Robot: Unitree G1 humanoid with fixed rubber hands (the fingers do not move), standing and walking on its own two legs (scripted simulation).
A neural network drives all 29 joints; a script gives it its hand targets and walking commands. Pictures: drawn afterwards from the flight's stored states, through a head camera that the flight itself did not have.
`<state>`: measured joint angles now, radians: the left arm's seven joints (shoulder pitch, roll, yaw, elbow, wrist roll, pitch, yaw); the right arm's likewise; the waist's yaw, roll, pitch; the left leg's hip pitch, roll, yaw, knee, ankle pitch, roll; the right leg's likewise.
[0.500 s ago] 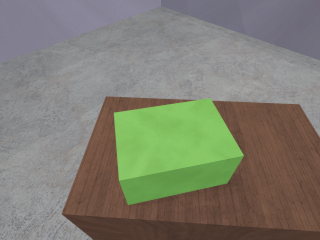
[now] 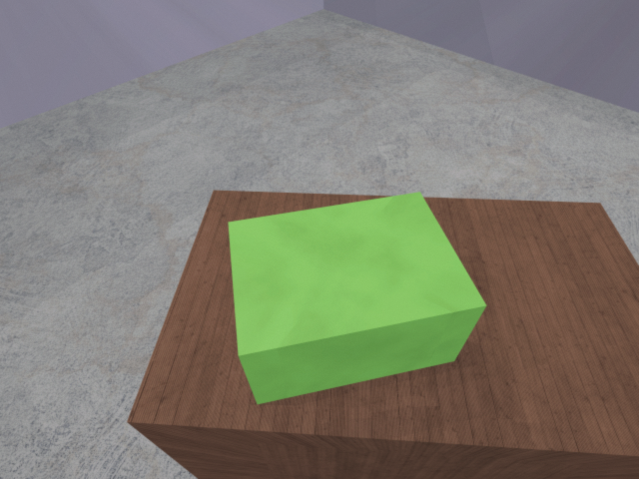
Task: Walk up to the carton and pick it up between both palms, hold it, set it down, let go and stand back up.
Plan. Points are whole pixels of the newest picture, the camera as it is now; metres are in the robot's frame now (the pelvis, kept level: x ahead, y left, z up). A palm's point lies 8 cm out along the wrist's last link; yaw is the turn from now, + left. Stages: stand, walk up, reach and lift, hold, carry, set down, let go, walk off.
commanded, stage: stand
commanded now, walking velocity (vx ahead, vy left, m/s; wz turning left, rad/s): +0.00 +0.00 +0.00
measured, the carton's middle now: (342, 292) +0.40 -0.01 -0.04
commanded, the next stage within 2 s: none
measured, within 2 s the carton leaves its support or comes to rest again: neither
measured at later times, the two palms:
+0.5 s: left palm out of the picture -0.03 +0.18 -0.15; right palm out of the picture -0.03 -0.20 -0.15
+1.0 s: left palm out of the picture -0.04 +0.18 -0.15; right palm out of the picture -0.04 -0.20 -0.15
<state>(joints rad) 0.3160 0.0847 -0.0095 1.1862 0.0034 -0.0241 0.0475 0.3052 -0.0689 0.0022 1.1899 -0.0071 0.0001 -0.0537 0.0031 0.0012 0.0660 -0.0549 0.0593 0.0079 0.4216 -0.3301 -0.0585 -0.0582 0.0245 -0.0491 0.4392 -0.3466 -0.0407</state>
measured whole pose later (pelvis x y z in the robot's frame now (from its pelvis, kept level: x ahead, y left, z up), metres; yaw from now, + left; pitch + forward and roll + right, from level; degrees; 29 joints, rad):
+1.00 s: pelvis +0.00 -0.02 +0.00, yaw +0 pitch -3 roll +0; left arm 0.33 0.09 -0.01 1.18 0.00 -0.04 0.05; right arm 0.32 -0.07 0.01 1.19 0.00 0.01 -0.06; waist 0.01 0.00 0.06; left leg -0.05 0.09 0.01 0.43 -0.33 -0.09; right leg -0.05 0.05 -0.07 0.44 -0.35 -0.07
